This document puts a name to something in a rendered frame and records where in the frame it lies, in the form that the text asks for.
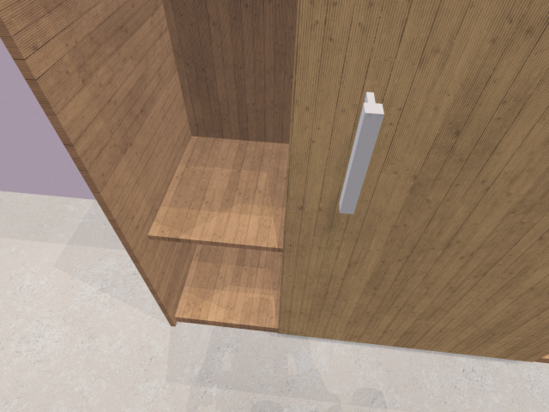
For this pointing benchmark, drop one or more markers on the handle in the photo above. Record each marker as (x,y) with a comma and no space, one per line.
(369,125)

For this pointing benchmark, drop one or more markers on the wardrobe door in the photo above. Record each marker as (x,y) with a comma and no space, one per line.
(448,246)

